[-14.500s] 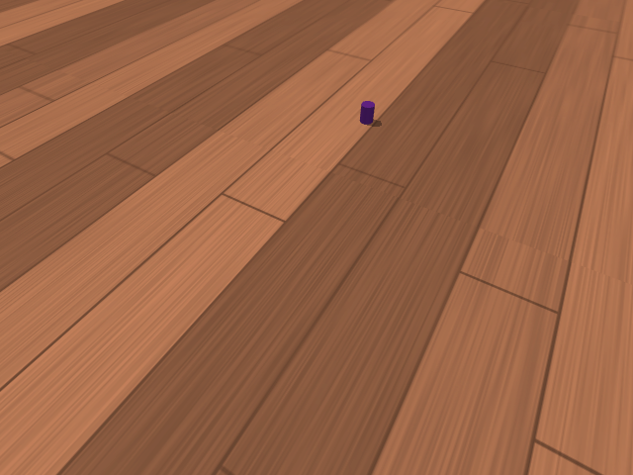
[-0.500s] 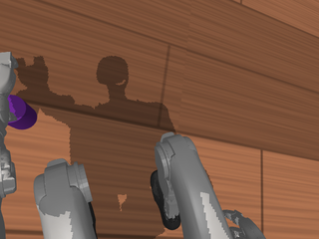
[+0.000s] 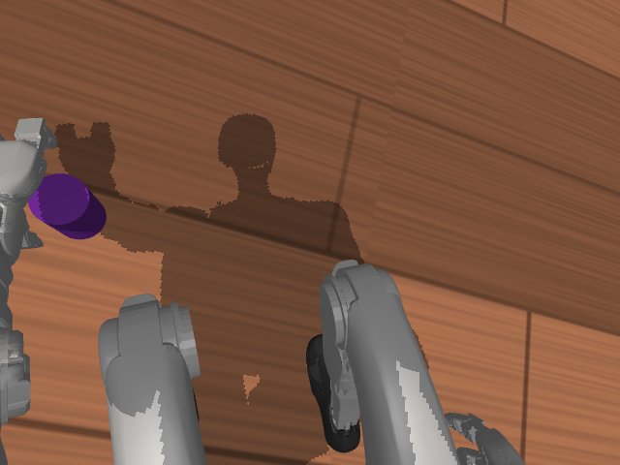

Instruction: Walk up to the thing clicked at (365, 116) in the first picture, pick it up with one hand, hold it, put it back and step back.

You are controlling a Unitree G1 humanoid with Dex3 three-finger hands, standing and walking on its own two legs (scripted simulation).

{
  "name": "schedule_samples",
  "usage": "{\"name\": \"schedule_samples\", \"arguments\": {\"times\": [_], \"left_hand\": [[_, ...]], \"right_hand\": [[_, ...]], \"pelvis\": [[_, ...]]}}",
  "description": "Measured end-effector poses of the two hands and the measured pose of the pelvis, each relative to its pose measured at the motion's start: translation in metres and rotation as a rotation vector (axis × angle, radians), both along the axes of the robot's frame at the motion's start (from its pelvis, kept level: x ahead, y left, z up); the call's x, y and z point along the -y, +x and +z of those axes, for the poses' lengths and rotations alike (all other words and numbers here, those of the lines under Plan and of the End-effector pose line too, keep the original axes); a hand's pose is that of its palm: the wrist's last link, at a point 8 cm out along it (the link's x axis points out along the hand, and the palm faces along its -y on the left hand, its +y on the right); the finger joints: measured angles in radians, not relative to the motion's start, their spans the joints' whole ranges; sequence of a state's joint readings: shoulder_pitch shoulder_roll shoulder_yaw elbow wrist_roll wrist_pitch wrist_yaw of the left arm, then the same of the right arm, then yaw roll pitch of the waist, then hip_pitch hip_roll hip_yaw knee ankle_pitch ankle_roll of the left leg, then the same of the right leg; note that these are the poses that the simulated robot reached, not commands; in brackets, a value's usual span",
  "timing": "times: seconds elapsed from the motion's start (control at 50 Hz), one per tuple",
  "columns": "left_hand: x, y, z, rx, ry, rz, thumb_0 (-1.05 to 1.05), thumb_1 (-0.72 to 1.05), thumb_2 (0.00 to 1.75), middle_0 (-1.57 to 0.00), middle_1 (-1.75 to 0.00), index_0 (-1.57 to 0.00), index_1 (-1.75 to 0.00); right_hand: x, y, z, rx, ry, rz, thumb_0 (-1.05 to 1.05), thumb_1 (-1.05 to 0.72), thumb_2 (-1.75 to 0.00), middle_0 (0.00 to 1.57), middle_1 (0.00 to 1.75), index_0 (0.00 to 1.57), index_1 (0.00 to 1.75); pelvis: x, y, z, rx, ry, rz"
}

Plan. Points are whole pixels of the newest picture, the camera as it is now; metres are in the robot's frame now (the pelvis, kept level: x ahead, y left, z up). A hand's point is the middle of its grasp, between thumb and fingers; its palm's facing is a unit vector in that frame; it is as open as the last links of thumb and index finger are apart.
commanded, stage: rest palm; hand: left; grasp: from above
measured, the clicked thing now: (71, 209) +0.48 +0.28 -0.28
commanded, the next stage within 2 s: close in 0.94 s
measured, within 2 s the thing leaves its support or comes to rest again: neither
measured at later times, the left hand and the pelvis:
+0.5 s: hand (55, 208) +0.47 +0.29 -0.23, palm faces -0.46 -0.09 -0.88, open 13.9 cm; pelvis +0.00 +0.00 -0.02, yaw -2 degrees
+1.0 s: hand (59, 207) +0.47 +0.29 -0.24, palm faces -0.46 -0.13 -0.88, open 13.4 cm; pelvis +0.00 +0.00 -0.03, yaw -4 degrees
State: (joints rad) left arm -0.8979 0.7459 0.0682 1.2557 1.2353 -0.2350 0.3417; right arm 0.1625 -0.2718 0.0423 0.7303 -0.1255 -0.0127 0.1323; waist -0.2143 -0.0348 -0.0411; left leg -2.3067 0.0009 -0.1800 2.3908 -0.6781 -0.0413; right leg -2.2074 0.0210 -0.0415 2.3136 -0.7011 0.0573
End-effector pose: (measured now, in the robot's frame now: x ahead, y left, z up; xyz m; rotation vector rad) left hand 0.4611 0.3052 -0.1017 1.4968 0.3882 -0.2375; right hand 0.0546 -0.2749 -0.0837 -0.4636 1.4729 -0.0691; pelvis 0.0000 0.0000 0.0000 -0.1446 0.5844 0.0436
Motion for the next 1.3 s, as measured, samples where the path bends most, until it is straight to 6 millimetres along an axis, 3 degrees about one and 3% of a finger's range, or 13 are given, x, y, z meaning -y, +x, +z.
{"name": "schedule_samples", "arguments": {"times": [0.1,0.18,0.4,0.54,0.76,0.88,1.12,1.3], "left_hand": [[0.003,0.015,0.010,-0.003,0.027,0.035,0.00,-0.49,0.99,-0.10,-1.08,-0.11,-1.06],[0.009,0.022,0.004,-0.056,0.030,0.059,0.00,-0.49,0.99,-0.09,-1.07,-0.11,-1.05],[0.018,0.011,-0.055,-0.125,-0.023,0.040,0.00,-0.48,0.94,-0.08,-1.06,-0.10,-1.04],[0.012,0.014,-0.069,-0.060,-0.004,0.037,0.00,-0.48,0.95,-0.08,-1.03,-0.10,-1.02],[0.014,0.027,-0.069,-0.072,0.006,0.074,0.00,-0.47,1.02,-0.10,-1.04,-0.10,-1.03],[0.014,0.022,-0.076,-0.091,-0.019,0.100,0.00,-0.46,1.04,-0.10,-1.06,-0.11,-1.05],[0.012,0.017,-0.084,-0.071,-0.023,0.067,0.00,-0.43,1.06,-0.13,-1.08,-0.13,-1.08],[0.013,0.017,-0.085,-0.068,-0.012,0.057,0.00,-0.31,1.00,-0.21,-1.10,-0.24,-1.07]], "right_hand": [[-0.001,0.016,0.005,0.069,-0.014,0.023,0.00,-0.91,-0.89,0.20,0.30,0.20,0.30],[-0.005,0.015,0.007,0.091,-0.012,0.033,0.00,-0.91,-0.89,0.20,0.30,0.20,0.30],[-0.016,-0.036,0.002,-0.043,0.004,0.013,0.00,-0.90,-0.89,0.20,0.30,0.20,0.30],[-0.020,-0.054,-0.002,-0.097,0.011,-0.002,0.00,-0.90,-0.89,0.20,0.30,0.20,0.30],[-0.021,-0.032,-0.009,-0.042,0.044,0.049,0.00,-0.89,-0.89,0.20,0.30,0.20,0.30],[-0.018,-0.024,-0.008,-0.026,0.050,0.080,0.00,-0.90,-0.89,0.20,0.30,0.20,0.30],[-0.011,-0.029,-0.002,-0.047,0.022,0.117,0.00,-0.90,-0.89,0.20,0.30,0.20,0.30],[-0.019,-0.034,0.000,-0.040,0.032,0.129,0.00,-0.89,-0.89,0.20,0.30,0.20,0.30]], "pelvis": [[-0.003,-0.003,0.003,-0.009,-0.006,-0.001],[-0.005,-0.005,0.003,-0.005,-0.013,-0.004],[-0.004,-0.005,-0.011,0.022,-0.024,-0.017],[-0.003,-0.002,-0.022,0.021,-0.028,-0.026],[-0.005,0.004,-0.025,0.018,-0.039,-0.037],[-0.004,0.004,-0.025,0.031,-0.039,-0.038],[-0.003,0.000,-0.029,0.058,-0.049,-0.046],[-0.007,-0.001,-0.030,0.070,-0.061,-0.051]]}}
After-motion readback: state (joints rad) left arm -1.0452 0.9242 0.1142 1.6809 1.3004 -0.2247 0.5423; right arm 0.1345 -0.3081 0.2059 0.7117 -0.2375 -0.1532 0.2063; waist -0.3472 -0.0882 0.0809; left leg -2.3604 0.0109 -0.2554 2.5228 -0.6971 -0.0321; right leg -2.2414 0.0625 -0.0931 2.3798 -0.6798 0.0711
